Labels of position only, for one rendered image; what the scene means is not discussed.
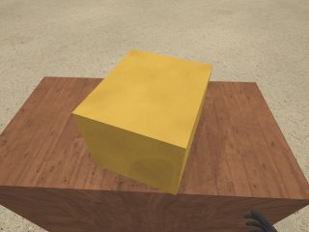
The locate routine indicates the carton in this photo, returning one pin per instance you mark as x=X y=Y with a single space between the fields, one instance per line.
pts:
x=140 y=121

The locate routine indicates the right robot hand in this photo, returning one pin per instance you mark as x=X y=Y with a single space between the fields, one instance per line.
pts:
x=261 y=222

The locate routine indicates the pedestal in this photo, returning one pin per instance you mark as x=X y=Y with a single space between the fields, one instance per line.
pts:
x=239 y=161

